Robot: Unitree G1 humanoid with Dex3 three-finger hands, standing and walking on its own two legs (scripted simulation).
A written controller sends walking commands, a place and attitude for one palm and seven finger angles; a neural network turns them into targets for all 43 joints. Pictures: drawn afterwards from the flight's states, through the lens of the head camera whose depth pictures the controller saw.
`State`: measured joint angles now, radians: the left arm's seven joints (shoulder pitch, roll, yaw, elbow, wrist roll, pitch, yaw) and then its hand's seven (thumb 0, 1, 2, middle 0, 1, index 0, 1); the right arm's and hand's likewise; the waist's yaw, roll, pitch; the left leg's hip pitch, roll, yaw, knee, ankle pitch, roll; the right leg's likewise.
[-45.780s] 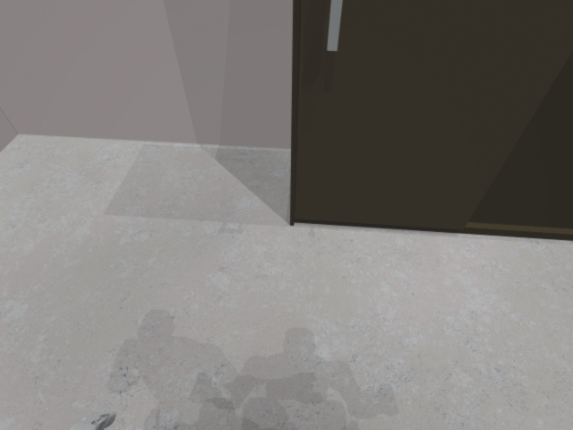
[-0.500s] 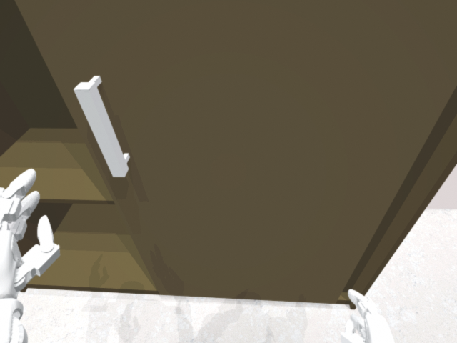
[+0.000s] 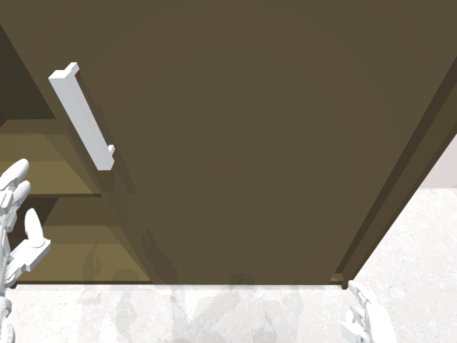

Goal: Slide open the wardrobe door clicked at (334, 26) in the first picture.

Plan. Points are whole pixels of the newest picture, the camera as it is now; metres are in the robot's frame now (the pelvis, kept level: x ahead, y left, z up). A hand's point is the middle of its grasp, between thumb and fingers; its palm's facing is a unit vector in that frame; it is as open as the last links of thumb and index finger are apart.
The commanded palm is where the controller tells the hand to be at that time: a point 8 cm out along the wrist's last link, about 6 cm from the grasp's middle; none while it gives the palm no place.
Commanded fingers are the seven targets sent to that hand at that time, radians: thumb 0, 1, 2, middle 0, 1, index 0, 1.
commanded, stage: step back with the hand held close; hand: left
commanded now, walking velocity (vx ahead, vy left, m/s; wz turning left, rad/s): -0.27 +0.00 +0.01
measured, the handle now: (90, 119) +0.46 +0.31 +0.17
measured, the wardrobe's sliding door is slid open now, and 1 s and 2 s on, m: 0.65 0.65 0.65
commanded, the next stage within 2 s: stop stepping back and stand still in 0.82 s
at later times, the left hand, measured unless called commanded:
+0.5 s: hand out of the picture +0.11 +0.33 +0.17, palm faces +0.49 -0.74 -0.46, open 7.4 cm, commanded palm +0.05 +0.36 +0.18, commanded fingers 0.00 0.90 0.90 -0.20 -0.30 -0.20 -0.30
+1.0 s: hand out of the picture -0.03 +0.37 +0.17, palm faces +0.51 -0.80 -0.32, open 7.4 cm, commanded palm -0.12 +0.41 +0.18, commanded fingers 0.00 0.90 0.90 -0.20 -0.30 -0.20 -0.30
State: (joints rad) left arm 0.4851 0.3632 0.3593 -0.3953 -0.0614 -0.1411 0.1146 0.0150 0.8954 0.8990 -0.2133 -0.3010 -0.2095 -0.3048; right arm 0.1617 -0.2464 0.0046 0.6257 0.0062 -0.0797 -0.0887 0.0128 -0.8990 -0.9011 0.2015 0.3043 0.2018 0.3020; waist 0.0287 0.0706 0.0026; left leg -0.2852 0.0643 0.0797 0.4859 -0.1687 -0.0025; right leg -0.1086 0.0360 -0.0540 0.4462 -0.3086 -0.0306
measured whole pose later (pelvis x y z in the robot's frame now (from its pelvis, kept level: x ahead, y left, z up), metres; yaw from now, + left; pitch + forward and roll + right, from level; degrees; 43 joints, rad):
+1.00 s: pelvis -0.22 +0.10 -0.04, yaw +6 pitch -7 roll -8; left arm 0.29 0.46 0.40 -0.54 -0.05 -0.20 0.12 0.02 0.89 0.90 -0.22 -0.30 -0.21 -0.31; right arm 0.15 -0.20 -0.03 0.62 -0.01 -0.12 -0.07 0.01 -0.90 -0.90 0.20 0.30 0.20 0.30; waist 0.02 0.04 0.12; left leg -0.55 0.04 0.11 0.54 -0.06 0.04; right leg -0.49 0.10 -0.01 1.24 -0.55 0.01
